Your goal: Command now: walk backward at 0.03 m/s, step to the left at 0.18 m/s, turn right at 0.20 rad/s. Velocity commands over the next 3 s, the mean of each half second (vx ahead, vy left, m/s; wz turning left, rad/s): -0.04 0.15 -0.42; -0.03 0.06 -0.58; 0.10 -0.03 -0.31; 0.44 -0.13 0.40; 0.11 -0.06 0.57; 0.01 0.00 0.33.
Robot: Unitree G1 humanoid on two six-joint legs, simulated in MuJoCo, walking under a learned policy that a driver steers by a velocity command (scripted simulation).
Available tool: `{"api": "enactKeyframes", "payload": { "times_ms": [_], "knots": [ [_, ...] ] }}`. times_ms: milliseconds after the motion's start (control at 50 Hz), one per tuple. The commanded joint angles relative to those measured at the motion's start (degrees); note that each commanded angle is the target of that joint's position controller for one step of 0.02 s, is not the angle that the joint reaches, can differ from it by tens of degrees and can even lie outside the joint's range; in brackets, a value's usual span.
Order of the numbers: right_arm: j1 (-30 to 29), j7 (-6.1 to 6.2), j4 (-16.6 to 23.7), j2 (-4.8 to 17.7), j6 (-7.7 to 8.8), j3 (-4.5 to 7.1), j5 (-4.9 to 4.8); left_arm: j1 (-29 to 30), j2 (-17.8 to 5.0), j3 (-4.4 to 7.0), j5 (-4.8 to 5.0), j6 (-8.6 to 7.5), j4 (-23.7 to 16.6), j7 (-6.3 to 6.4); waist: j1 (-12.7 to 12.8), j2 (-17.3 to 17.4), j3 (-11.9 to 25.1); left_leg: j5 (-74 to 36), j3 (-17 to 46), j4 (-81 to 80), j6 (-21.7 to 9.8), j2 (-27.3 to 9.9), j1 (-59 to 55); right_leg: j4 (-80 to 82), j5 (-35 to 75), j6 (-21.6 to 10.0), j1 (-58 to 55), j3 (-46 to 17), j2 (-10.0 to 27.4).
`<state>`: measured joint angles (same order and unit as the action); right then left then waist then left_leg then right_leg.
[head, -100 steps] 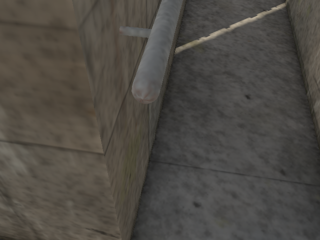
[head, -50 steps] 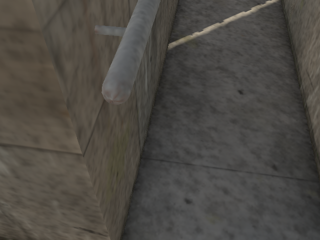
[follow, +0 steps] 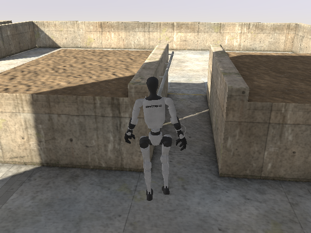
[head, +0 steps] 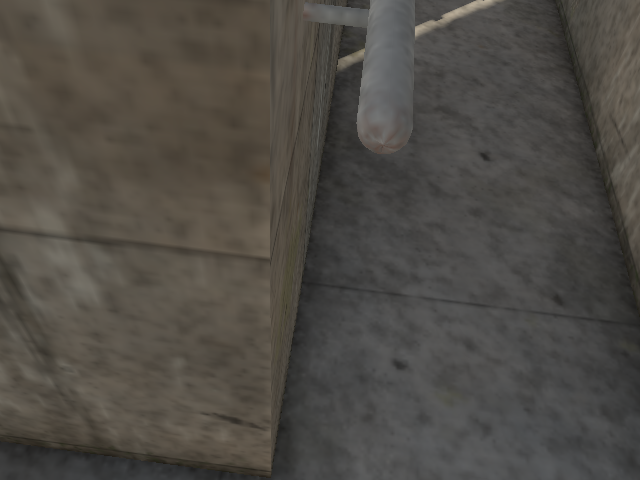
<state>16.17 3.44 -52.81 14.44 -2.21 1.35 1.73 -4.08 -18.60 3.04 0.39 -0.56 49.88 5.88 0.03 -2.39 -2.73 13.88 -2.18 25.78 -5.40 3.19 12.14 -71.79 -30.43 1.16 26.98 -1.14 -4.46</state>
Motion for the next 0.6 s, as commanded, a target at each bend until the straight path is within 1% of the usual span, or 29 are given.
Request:
{"api": "enactKeyframes", "payload": {
  "times_ms": [20,60,100,140,160,180,200,220,240,260,280,300,320,340,360,380,400,420,440,460,480,500,520,540,560,580,600],
  "knots": [
    [1.4,1.68,3.4,8.7,-0.61,1.40,0.40,2.7,-4.0,0.12,0.34,-1.30,-5.0,-0.25,-0.1,8.0,4.9,-30.1,11.1,-7.3,-9.7,-15.1,-10.9,7.5,-0.8,0.5,1.0,1.1,0.9],
    [1.1,2.27,4.1,8.8,-1.43,1.51,0.31,2.5,-3.8,-0.19,0.44,-1.10,-5.8,-0.91,-0.3,8.1,4.7,-26.6,11.5,-8.5,-9.7,-15.4,-11.8,15.0,-1.4,0.4,-1.5,3.0,2.3],
    [1.1,2.58,4.8,9.1,-1.93,1.84,0.30,2.3,-3.5,-0.40,0.52,-0.86,-6.3,-1.48,-1.1,7.6,4.4,-25.2,11.7,-9.5,-9.4,-15.7,-11.4,21.5,-1.2,-0.3,-4.5,4.7,3.4],
    [1.5,2.69,5.5,9.8,-2.19,2.33,0.23,1.2,-3.4,-0.42,0.56,-0.61,-6.6,-1.84,-1.4,6.9,4.4,-24.4,11.7,-10.3,-8.9,-15.9,-11.1,27.0,-0.6,-2.0,-6.5,5.4,4.5],
    [1.3,2.62,6.5,9.7,-2.27,2.53,0.07,-0.6,-3.5,-0.55,0.73,-0.29,-6.0,-2.13,-1.2,5.8,5.0,-22.3,11.8,-10.8,-8.4,-15.9,-11.7,30.2,0.0,-3.7,-7.0,5.3,4.5],
    [0.4,2.80,7.1,10.2,-2.29,2.90,-0.37,-2.0,-3.4,-0.50,0.77,-0.05,-5.6,-2.20,-0.8,5.1,4.9,-19.3,11.6,-12.0,-7.6,-16.0,-10.4,33.5,0.9,-5.3,-8.4,6.0,5.1],
    [-0.2,2.82,7.8,10.8,-2.24,3.23,-0.62,-3.7,-3.6,-0.36,0.65,0.18,-5.2,-2.20,0.0,5.1,4.7,-16.2,10.7,-12.4,-6.2,-15.2,-8.5,37.1,2.8,-6.7,-10.6,6.5,5.3],
    [-0.9,2.59,8.3,11.7,-2.06,4.03,-1.00,-8.5,-4.4,-0.02,0.37,-0.02,-3.7,-2.22,1.7,6.2,5.3,-11.9,8.7,-12.1,-3.5,-12.6,-5.0,41.9,6.2,-8.0,-14.8,5.9,5.7],
    [-3.3,2.36,9.3,11.5,-2.04,4.27,-1.31,-14.1,-5.0,0.28,-0.51,0.12,-1.9,-2.24,4.7,5.5,4.5,-6.1,4.8,-10.3,1.3,-8.9,0.3,51.6,14.8,-10.3,-21.0,6.3,6.4],
    [-2.8,1.91,9.8,9.0,-1.57,3.87,-0.80,-16.6,-6.6,1.06,-0.55,0.45,-0.8,-2.07,4.9,-3.8,4.0,4.8,0.2,2.4,5.2,-4.1,12.5,52.9,17.9,-12.8,-30.1,-3.8,13.6],
    [-5.7,1.60,12.6,9.7,-0.24,3.79,0.42,-15.2,-14.0,2.73,-2.23,0.15,-4.4,-1.54,7.4,-20.1,2.1,27.3,0.5,29.2,10.2,2.9,25.9,59.7,24.8,-26.9,-24.6,-36.8,35.9],
    [-5.4,0.22,12.7,13.8,0.57,5.43,0.06,-8.6,-14.3,2.61,-3.57,-1.95,-5.2,-0.05,2.9,-11.2,2.5,24.6,12.5,47.3,10.7,1.0,24.8,60.9,31.8,-27.3,-16.8,-35.6,37.3],
    [-2.0,-1.19,11.2,13.6,0.35,5.63,0.21,-0.1,-11.9,2.11,-1.39,-2.71,-7.2,0.68,-2.1,-6.5,0.6,16.9,13.2,51.5,10.1,-0.5,21.0,58.7,36.8,-20.1,-12.1,-23.9,30.9],
    [0.5,-1.62,9.8,12.0,0.25,5.37,0.60,4.3,-9.3,1.72,0.33,-2.53,-9.3,0.42,-3.5,-1.2,-0.8,11.8,10.1,51.2,11.0,-0.4,21.0,56.4,35.5,-14.8,-11.3,-15.5,23.3],
    [-0.1,-1.30,10.1,11.4,0.04,5.47,1.37,4.3,-8.4,1.46,0.96,-1.62,-9.8,0.36,-3.0,1.0,-1.2,8.9,8.2,50.8,12.1,-0.3,22.6,55.5,34.4,-13.6,-11.9,-13.7,20.5],
    [0.3,-1.73,10.4,9.0,-0.01,4.88,1.37,3.1,-8.0,1.23,0.62,-0.25,-10.1,-0.53,-1.8,0.6,-0.1,6.9,6.6,50.8,13.2,0.7,20.4,54.4,37.5,-14.0,-11.1,-10.7,17.5],
    [0.2,-2.00,11.1,7.1,-0.08,4.34,0.37,1.5,-8.0,1.24,0.17,0.88,-10.1,-1.17,-1.1,-1.5,0.8,5.8,5.8,47.7,13.7,0.6,18.8,53.8,38.3,-14.4,-11.5,-9.5,15.8],
    [0.2,-1.94,11.7,5.9,-0.09,3.92,-0.76,0.1,-8.1,1.40,-0.20,1.65,-10.3,-1.68,-0.4,-3.6,1.6,5.4,5.5,42.1,14.1,0.0,18.5,53.0,38.8,-14.3,-13.5,-9.2,14.7],
    [0.0,-1.63,12.0,5.4,0.03,3.60,-1.47,-1.2,-8.4,1.69,-0.46,2.19,-10.5,-2.04,0.5,-5.5,2.4,5.6,5.1,35.7,14.4,-0.6,18.5,52.1,39.6,-13.9,-16.1,-9.7,14.3],
    [-0.5,-1.34,12.4,5.1,0.30,3.29,-1.89,-2.1,-9.0,2.06,-0.45,2.66,-10.7,-2.28,1.5,-7.0,3.3,6.2,4.7,29.6,14.8,-1.1,17.3,51.2,39.7,-13.4,-17.8,-10.5,14.3],
    [-1.2,-1.26,12.8,5.1,0.71,3.07,-2.10,-2.5,-10.0,2.49,-0.31,3.06,-11.0,-2.46,2.4,-8.3,4.2,7.3,4.4,24.3,14.9,-1.4,14.9,50.3,39.2,-12.8,-18.2,-11.5,14.6],
    [-1.3,-1.35,13.2,5.7,1.19,3.14,-2.39,-3.0,-11.1,2.87,-0.21,3.38,-11.3,-2.69,3.1,-9.7,5.0,9.2,3.8,20.1,14.7,-1.2,12.1,49.6,39.3,-12.5,-17.8,-12.7,15.3],
    [-0.5,-1.55,13.1,6.9,1.61,3.51,-2.82,-3.3,-11.7,3.08,-0.09,3.61,-11.6,-2.87,3.5,-11.1,5.7,10.4,3.2,16.7,14.6,-0.8,9.7,49.0,39.5,-12.3,-17.7,-14.3,15.9],
    [1.0,-1.78,12.8,8.2,1.95,3.95,-3.27,-3.1,-11.8,3.15,0.19,3.81,-12.0,-2.94,3.4,-12.2,6.2,9.4,3.1,13.0,14.3,-0.5,7.8,48.2,39.5,-11.9,-17.9,-16.1,16.3],
    [2.9,-1.87,11.9,9.4,1.97,4.56,-3.32,-2.3,-11.8,3.24,0.38,3.82,-12.2,-2.85,2.6,-12.8,5.8,6.6,3.2,7.3,13.8,-0.5,5.5,47.5,37.8,-10.8,-17.4,-17.5,16.1],
    [5.6,-1.99,11.2,9.7,2.18,4.93,-3.24,-0.8,-11.1,3.06,1.21,3.88,-12.6,-2.79,0.7,-12.6,5.5,1.1,2.7,-1.1,12.8,-0.2,1.8,45.8,34.9,-9.2,-16.2,-18.1,14.8],
    [6.8,-1.93,10.7,10.1,2.36,5.31,-3.07,-1.8,-9.7,2.71,1.64,3.73,-12.5,-2.96,0.3,-11.0,5.0,-1.8,3.4,-6.7,11.3,-0.8,-2.4,44.2,29.3,-7.0,-13.2,-18.1,12.6]
  ]
}}
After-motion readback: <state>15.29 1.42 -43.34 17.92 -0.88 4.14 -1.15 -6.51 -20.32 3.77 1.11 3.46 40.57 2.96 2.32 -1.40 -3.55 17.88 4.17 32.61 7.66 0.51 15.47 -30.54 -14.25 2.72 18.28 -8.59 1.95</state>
